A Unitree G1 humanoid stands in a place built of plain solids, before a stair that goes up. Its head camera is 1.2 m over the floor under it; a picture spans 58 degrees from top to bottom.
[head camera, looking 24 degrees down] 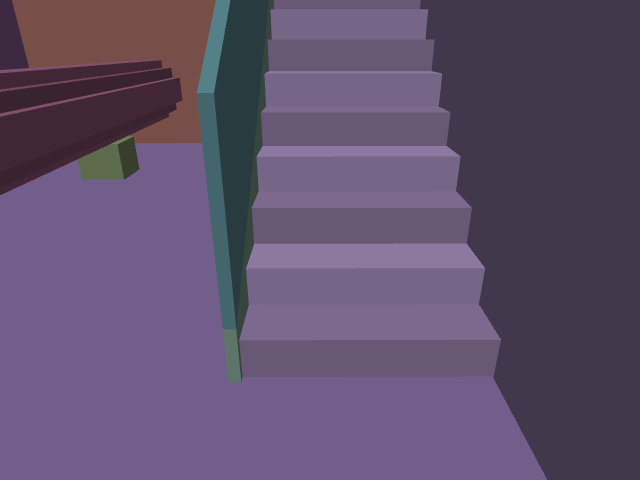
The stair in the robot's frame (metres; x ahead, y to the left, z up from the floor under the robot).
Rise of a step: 0.18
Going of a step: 0.25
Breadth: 1.00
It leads straight ahead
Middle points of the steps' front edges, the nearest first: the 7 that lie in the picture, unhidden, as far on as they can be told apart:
1.35 -0.19 0.18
1.60 -0.19 0.36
1.85 -0.19 0.53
2.10 -0.19 0.71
2.35 -0.19 0.89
2.60 -0.19 1.07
2.85 -0.19 1.24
